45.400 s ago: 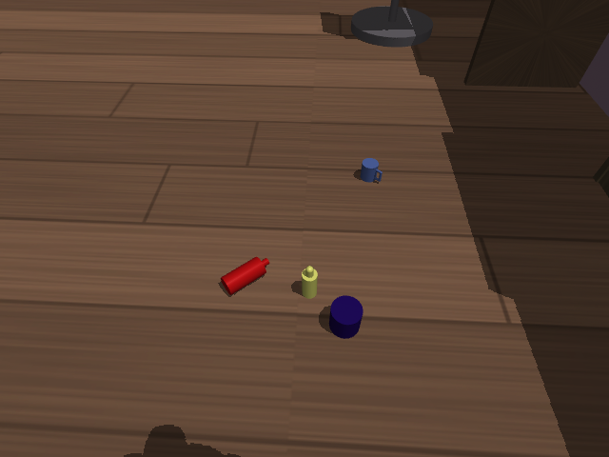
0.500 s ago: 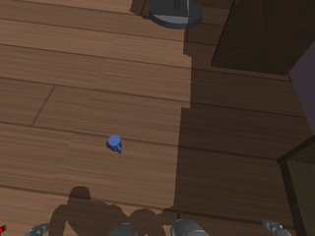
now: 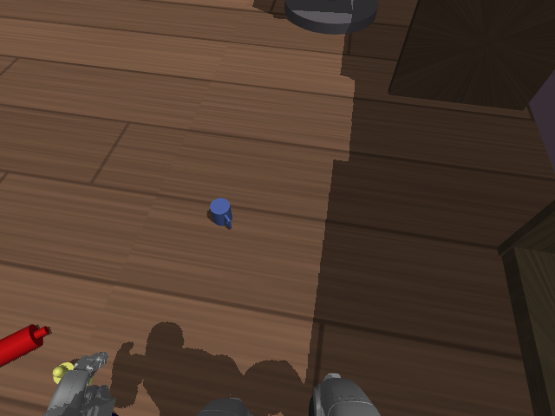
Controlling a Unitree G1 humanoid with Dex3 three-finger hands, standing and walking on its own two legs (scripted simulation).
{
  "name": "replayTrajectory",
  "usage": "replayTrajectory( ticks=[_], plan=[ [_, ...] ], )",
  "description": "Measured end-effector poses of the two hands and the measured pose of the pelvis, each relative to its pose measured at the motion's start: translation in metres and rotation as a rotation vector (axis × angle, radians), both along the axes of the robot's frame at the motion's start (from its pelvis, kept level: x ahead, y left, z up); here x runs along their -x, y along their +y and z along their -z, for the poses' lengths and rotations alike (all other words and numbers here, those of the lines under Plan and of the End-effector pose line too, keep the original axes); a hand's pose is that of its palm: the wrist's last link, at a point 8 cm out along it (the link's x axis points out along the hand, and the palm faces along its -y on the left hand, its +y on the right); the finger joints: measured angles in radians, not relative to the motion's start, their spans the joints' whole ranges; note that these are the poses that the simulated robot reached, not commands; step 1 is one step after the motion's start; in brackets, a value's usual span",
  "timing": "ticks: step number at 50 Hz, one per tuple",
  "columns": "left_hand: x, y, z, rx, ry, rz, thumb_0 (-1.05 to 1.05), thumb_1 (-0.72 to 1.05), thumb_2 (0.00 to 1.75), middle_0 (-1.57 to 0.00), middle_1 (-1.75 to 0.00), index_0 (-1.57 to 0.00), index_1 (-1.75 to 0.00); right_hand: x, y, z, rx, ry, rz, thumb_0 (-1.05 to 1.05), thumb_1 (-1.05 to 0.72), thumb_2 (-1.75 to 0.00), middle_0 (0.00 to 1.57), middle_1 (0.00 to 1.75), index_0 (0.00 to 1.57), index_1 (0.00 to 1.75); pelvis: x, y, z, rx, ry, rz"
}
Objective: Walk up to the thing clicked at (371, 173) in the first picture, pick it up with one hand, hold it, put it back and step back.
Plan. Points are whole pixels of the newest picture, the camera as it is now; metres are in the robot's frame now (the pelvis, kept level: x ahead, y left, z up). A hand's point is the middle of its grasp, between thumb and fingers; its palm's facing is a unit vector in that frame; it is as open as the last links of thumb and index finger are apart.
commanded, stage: step back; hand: left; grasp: from above
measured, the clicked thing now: (223, 215) +0.85 +0.24 -0.70
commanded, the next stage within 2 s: stand in 1.46 s
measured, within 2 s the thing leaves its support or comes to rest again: neither
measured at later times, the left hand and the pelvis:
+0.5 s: hand out of the picture -0.09 +0.24 -0.12, palm faces -0.01 -0.89 -0.45, open 7.4 cm; pelvis -0.17 -0.04 +0.01, yaw -1 degrees
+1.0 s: hand out of the picture -0.14 +0.24 -0.13, palm faces +0.06 -0.93 -0.37, open 7.4 cm; pelvis -0.19 -0.02 +0.01, yaw +2 degrees
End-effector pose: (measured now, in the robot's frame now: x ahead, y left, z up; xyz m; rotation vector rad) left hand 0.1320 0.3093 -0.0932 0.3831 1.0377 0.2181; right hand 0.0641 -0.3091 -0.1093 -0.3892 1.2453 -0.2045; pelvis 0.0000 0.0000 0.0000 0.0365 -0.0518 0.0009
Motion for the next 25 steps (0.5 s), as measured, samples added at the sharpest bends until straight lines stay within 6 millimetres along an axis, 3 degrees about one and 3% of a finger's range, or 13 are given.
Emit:
replayTrajectory(
  ticks=[4, 9, 15, 20, 25],
  plan=[
    [0.029, -0.003, 0.000, 0.014, 0.034, -0.014, 0.01, 0.91, 0.90, -0.20, -0.30, -0.20, -0.30, 0.023, 0.001, -0.012, -0.002, -0.029, 0.001, 0.00, -0.91, -0.90, 0.21, 0.30, 0.20, 0.30, 0.025, -0.003, -0.008, 0.031, 0.001, 0.008],
    [0.078, -0.011, 0.000, 0.014, 0.083, -0.003, 0.01, 0.91, 0.90, -0.20, -0.30, -0.20, -0.30, 0.039, -0.011, -0.019, 0.013, -0.095, 0.001, 0.00, -0.90, -0.90, 0.21, 0.30, 0.20, 0.30, 0.060, -0.012, -0.010, 0.044, 0.015, 0.042],
    [0.148, -0.027, 0.006, -0.022, 0.143, 0.005, 0.01, 0.91, 0.90, -0.20, -0.30, -0.20, -0.30, 0.062, -0.038, -0.005, 0.000, -0.165, 0.002, 0.00, -0.90, -0.90, 0.21, 0.30, 0.20, 0.30, 0.110, -0.030, 0.002, 0.067, 0.008, 0.072],
    [0.205, -0.036, -0.007, -0.028, 0.174, -0.028, 0.01, 0.90, 0.90, -0.20, -0.30, -0.21, -0.30, 0.103, -0.044, -0.005, -0.021, -0.129, 0.030, 0.00, -0.91, -0.90, 0.20, 0.30, 0.20, 0.30, 0.140, -0.037, -0.008, 0.017, 0.009, 0.062],
    [0.234, -0.031, -0.016, -0.045, 0.127, -0.053, 0.01, 0.90, 0.90, -0.21, -0.30, -0.21, -0.30, 0.151, -0.045, 0.001, -0.024, -0.048, 0.004, 0.00, -0.91, -0.90, 0.20, 0.30, 0.20, 0.30, 0.167, -0.036, -0.010, 0.010, 0.015, 0.018]
  ],
)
